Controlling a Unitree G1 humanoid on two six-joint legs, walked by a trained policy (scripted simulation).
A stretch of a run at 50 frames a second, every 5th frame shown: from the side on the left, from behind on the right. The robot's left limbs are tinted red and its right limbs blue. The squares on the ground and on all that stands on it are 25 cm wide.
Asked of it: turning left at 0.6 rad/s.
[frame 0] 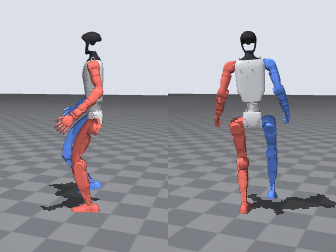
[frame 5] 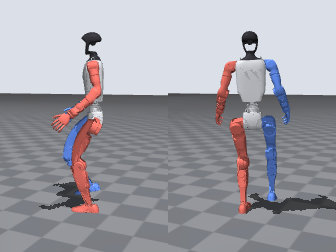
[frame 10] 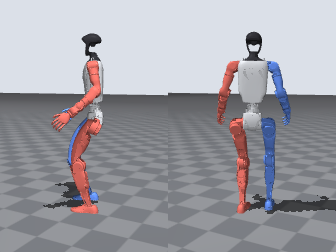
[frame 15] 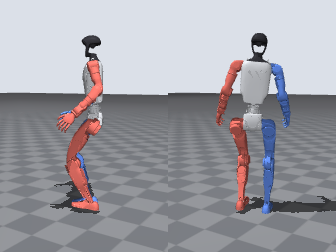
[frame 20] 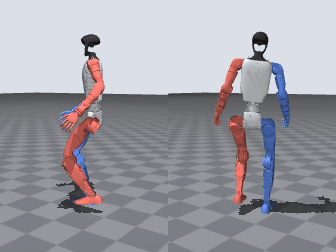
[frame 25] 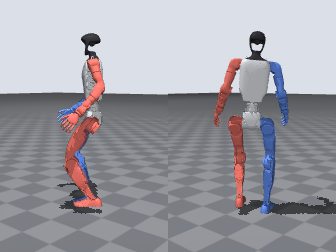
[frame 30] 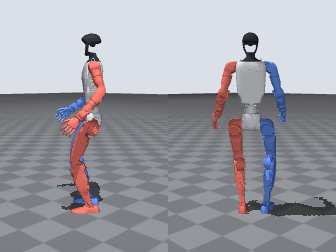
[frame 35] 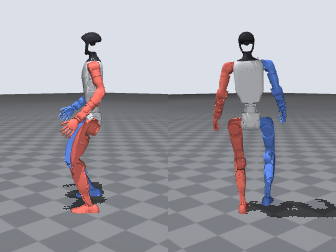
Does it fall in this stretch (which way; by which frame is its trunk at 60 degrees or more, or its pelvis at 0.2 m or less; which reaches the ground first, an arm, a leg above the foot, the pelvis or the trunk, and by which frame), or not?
no
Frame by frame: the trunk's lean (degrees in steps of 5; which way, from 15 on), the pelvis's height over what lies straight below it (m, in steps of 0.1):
0: 5, 0.8
5: 5, 0.8
10: 5, 0.8
15: 5, 0.7
20: 5, 0.8
25: 5, 0.8
30: 0, 0.8
35: 5, 0.8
